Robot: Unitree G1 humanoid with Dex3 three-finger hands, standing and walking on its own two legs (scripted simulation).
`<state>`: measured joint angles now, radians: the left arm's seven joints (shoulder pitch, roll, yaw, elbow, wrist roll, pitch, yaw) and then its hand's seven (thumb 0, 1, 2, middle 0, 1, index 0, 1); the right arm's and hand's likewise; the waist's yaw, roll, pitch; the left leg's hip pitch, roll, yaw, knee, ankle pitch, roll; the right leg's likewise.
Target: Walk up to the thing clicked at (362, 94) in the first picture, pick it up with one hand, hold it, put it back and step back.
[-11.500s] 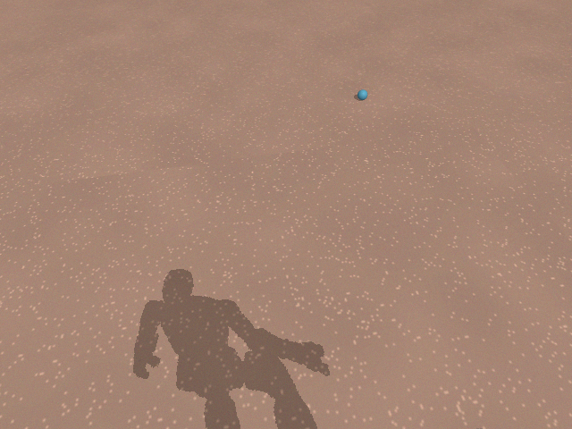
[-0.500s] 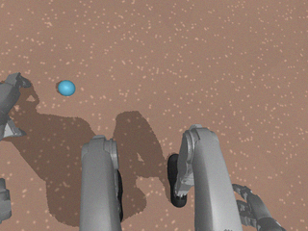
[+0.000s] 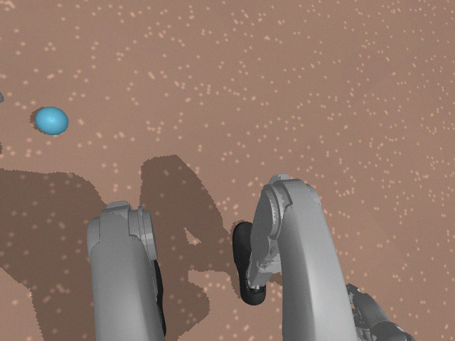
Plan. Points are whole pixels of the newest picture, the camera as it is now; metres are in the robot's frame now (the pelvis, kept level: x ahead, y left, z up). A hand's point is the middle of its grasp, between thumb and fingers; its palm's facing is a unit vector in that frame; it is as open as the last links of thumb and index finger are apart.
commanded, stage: rise first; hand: left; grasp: from above
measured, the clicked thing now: (52, 121) +0.53 +0.31 -0.31
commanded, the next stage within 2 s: none
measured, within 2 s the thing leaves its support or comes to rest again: neither
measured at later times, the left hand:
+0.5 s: hand out of the picture +0.46 +0.36 -0.18, palm faces -0.48 -0.08 -0.88, open 14.2 cm
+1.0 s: hand out of the picture +0.47 +0.36 -0.19, palm faces -0.46 -0.08 -0.88, open 14.2 cm
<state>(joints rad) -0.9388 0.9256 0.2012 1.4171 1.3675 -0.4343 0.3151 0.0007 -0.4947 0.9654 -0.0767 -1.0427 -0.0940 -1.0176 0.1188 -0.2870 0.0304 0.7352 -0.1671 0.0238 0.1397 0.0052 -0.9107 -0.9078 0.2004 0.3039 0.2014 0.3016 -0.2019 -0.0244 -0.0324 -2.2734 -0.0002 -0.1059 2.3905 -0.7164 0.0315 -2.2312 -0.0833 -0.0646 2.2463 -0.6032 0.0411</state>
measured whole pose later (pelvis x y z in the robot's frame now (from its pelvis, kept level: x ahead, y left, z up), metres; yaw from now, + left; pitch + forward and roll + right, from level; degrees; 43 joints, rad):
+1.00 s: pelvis +0.00 +0.00 -0.02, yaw -3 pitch +33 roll -12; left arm -1.03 1.01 0.19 1.51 1.38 -0.38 0.36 0.00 -0.56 1.03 -0.13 -0.97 -0.10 -1.01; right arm 0.13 -0.30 0.11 0.69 -0.19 0.01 0.17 0.00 -0.92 -0.91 0.20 0.30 0.20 0.30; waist -0.27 -0.04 0.03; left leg -2.33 0.00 -0.14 2.47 -0.73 0.04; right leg -2.27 -0.07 -0.09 2.29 -0.60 0.06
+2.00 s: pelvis +0.00 +0.00 -0.02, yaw -3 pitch +32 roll -13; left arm -1.05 1.03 0.18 1.52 1.37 -0.37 0.35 0.00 -0.37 0.89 -0.28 -0.86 -0.26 -0.88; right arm 0.15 -0.31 0.13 0.67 -0.17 -0.02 0.18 0.00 -0.91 -0.91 0.20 0.30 0.20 0.30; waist -0.29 -0.04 0.05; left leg -2.34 -0.01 -0.16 2.47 -0.71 0.04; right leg -2.27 -0.07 -0.10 2.28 -0.59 0.06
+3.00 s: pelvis -0.01 +0.00 -0.01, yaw -3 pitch +33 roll -11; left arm -1.05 0.98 0.14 1.44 1.27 -0.23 0.21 0.00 -0.54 1.02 -0.12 -0.98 -0.10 -0.99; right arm 0.22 -0.33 0.18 0.59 -0.13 0.00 0.16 0.00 -0.90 -0.89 0.20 0.30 0.20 0.30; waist -0.35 0.00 0.08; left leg -2.33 0.00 -0.15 2.43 -0.68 0.03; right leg -2.27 -0.06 -0.09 2.25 -0.56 0.05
